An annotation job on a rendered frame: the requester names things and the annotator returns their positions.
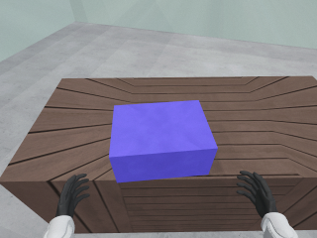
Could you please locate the pedestal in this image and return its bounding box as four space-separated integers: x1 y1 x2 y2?
0 75 317 234

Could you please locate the left robot forearm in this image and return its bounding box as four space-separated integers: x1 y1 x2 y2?
43 215 75 238

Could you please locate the right robot forearm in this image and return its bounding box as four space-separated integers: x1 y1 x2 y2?
261 212 298 238

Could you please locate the robot right hand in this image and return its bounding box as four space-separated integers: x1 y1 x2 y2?
236 171 278 218

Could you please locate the carton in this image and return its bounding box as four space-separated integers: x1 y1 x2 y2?
109 100 218 183

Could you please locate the robot left hand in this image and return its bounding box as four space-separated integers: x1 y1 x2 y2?
55 174 90 218

